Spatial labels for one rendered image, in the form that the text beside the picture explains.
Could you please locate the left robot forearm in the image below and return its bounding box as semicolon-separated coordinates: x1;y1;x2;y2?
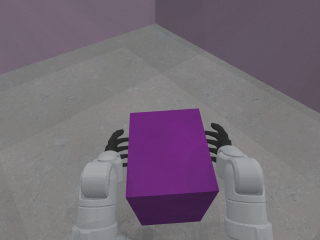
71;150;123;240

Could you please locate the right robot hand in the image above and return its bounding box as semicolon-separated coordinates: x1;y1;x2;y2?
204;123;232;163

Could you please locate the right robot forearm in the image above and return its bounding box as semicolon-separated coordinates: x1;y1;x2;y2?
216;145;274;240

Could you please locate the carton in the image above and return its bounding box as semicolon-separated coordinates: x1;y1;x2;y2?
125;108;219;226

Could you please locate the left robot hand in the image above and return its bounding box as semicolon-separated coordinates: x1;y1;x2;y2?
105;129;129;167

